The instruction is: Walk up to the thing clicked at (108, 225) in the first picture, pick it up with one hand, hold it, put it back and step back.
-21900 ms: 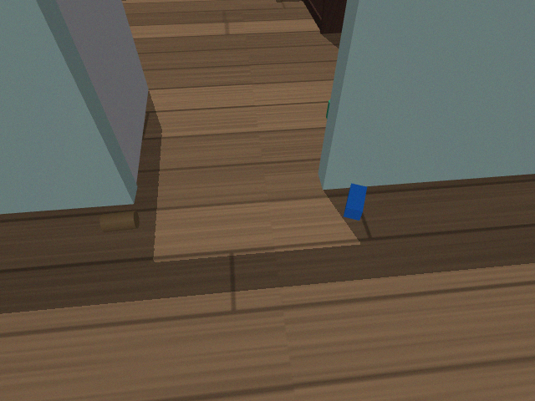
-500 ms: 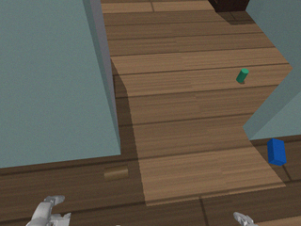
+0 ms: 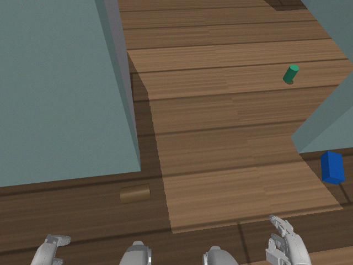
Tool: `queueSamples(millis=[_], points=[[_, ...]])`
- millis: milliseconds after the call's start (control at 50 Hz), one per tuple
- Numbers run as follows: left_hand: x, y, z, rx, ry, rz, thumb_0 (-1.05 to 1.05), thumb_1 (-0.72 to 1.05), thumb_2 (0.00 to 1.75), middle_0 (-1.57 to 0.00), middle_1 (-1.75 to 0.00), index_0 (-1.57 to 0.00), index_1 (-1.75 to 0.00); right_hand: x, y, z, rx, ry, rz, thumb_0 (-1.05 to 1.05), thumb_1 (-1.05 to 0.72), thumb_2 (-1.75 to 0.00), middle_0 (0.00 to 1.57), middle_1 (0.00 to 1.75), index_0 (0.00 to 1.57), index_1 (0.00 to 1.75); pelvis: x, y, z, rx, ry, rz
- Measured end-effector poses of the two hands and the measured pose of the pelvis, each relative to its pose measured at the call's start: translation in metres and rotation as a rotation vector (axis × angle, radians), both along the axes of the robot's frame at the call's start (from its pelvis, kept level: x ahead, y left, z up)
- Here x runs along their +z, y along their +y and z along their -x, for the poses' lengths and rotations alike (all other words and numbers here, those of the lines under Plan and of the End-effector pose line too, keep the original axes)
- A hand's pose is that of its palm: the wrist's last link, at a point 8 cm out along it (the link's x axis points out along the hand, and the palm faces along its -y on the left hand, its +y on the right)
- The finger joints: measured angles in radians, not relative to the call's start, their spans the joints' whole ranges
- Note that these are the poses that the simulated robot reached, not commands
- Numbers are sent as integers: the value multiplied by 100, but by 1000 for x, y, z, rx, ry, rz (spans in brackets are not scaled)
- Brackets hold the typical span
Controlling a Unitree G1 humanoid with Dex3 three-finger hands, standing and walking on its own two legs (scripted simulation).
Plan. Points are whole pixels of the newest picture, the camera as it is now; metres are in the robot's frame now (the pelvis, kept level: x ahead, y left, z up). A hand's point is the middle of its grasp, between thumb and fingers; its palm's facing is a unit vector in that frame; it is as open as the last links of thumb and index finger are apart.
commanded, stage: rise first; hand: left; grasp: from above
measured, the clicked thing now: (135, 193) +0.47 +0.19 -0.66
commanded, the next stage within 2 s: none
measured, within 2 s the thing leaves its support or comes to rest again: neither
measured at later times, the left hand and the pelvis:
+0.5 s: hand (76, 262) +0.15 +0.27 -0.23, palm faces -0.33 -0.74 -0.58, open 14.3 cm; pelvis -0.02 +0.00 -0.08, yaw +0 degrees
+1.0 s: hand (103, 216) +0.31 +0.27 -0.41, palm faces -0.43 -0.22 -0.87, open 14.1 cm; pelvis -0.09 -0.01 -0.27, yaw -4 degrees
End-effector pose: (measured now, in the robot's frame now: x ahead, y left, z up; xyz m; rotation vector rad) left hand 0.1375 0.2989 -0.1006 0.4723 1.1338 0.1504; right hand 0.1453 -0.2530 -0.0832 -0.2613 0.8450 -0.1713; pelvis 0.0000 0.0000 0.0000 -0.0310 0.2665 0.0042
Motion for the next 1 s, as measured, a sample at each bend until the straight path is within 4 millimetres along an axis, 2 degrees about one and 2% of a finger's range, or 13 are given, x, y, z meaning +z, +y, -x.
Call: queueSamples(millis=[140, 320, 440, 540, 640, 720, 860, 920, 1000], points=[[-9, 0, 5, -24, 7, -25, 0, -54, 100, -6, -107, -4, -108, -11, 6, -13, 26, -54, -2, 1, -87, -89, 20, 30, 20, 30, -15, -1, 3, 1, 36, 6], [-24, -1, 8, -69, 6, -57, 0, -56, 99, -6, -108, -5, -108, -29, 10, -13, 40, -66, -1, 1, -89, -90, 20, 30, 20, 30, -34, -2, 8, 3, 79, 12], [-54, 5, -6, -181, 7, -126, 0, -56, 99, -6, -107, -5, -108, -55, 6, -11, 62, -66, 10, 1, -88, -90, 20, 30, 20, 30, -59, -1, 16, 0, 133, 12], [-97, 7, -35, -322, -36, -212, -1, -56, 99, -6, -106, -5, -107, -97, -2, -7, 79, -45, 25, 1, -88, -90, 20, 30, 20, 30, -97, -1, 27, -8, 200, 7], [-139, 0, -71, -469, -115, -316, -1, -55, 99, -7, -106, -5, -107, -151, -12, 4, 71, 8, 31, 1, -88, -90, 20, 30, 20, 30, -141, -2, 39, -16, 263, 5], [-171, -5, -99, -550, -158, -405, -1, -55, 100, -7, -106, -5, -107, -198, -18, 21, 65, 73, 22, 1, -88, -90, 20, 30, 20, 30, -176, -3, 52, -22, 300, 4], [-218, -14, -143, -677, -195, -538, 0, -54, 101, -7, -107, -6, -108, -269, -22, 70, 42, 217, 0, 1, -88, -90, 20, 30, 20, 30, -229, -7, 73, -37, 325, 9], [-233, -18, -158, -721, -210, -574, 0, -54, 101, -7, -108, -7, -108, -291, -23, 96, 21, 282, -5, 1, -89, -90, 20, 30, 20, 30, -248, -8, 80, -44, 324, 12], [-252, -20, -174, -778, -224, -610, 0, -55, 102, -7, -108, -7, -109, -309, -25, 131, -15, 357, 0, 1, -89, -90, 20, 30, 20, 30, -269, -8, 88, -53, 318, 17]])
